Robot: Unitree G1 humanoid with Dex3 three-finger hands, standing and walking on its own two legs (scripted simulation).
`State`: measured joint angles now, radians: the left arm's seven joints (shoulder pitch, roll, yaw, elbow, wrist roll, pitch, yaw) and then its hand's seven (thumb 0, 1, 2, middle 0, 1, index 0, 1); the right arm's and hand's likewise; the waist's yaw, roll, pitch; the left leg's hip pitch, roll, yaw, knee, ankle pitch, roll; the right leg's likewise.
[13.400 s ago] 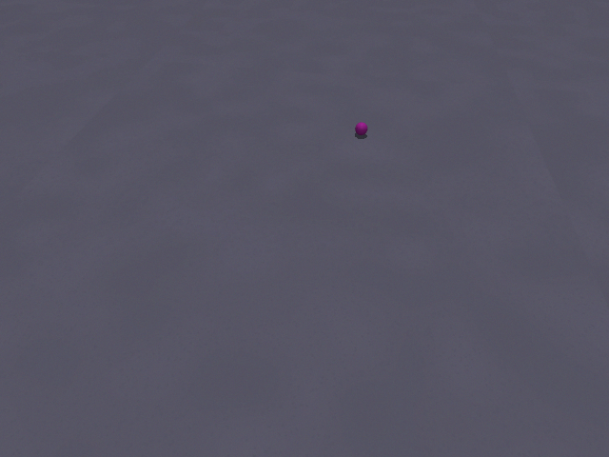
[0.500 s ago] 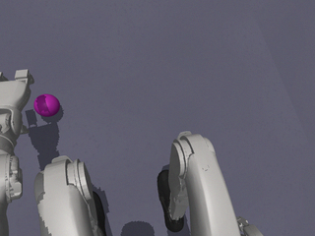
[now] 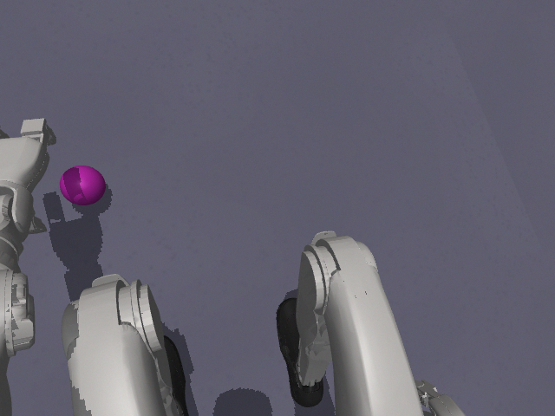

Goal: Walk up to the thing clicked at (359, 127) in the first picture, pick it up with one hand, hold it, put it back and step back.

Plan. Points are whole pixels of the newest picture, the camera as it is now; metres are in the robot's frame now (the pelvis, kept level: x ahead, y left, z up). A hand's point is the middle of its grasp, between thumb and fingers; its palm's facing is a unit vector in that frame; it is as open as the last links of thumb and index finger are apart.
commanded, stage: rise first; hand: left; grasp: from above
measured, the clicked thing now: (83, 185) +0.50 +0.25 -0.29
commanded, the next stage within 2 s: approach in 0.28 s
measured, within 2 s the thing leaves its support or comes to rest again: neither
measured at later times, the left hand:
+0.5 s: hand (32, 192) +0.46 +0.28 -0.17, palm faces -0.46 -0.04 -0.88, open 14.0 cm
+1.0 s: hand (73, 171) +0.49 +0.23 -0.18, palm faces -0.45 -0.05 -0.89, open 14.1 cm
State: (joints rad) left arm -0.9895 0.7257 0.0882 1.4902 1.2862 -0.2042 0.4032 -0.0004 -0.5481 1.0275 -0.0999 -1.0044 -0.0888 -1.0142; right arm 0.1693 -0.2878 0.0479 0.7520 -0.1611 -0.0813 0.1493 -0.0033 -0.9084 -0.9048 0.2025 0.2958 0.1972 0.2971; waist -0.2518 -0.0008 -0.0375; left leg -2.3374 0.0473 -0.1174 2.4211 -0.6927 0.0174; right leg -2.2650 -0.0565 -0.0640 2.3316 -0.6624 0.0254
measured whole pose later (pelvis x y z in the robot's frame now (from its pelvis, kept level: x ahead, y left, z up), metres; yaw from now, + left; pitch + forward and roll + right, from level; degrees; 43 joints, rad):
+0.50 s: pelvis +0.00 +0.00 +0.00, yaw +0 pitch +34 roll -8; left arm -1.00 0.73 0.07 1.53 1.30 -0.20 0.43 0.00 -0.52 1.00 -0.12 -0.99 -0.11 -1.00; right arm 0.17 -0.28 0.07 0.75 -0.17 -0.10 0.16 0.00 -0.91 -0.90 0.20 0.30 0.20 0.30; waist -0.27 -0.01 -0.04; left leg -2.34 0.04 -0.12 2.43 -0.68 0.02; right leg -2.27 -0.06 -0.06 2.34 -0.65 0.03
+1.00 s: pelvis +0.00 +0.00 -0.01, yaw -1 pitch +34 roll -7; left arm -1.06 0.69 0.12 1.58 1.26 -0.09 0.45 0.00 -0.54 1.03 -0.09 -1.05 -0.08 -1.05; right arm 0.21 -0.30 0.10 0.72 -0.17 -0.10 0.20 0.00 -0.90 -0.90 0.20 0.30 0.20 0.30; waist -0.32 0.03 0.00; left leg -2.35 0.06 -0.13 2.44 -0.70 0.01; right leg -2.30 -0.03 -0.07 2.34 -0.64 0.02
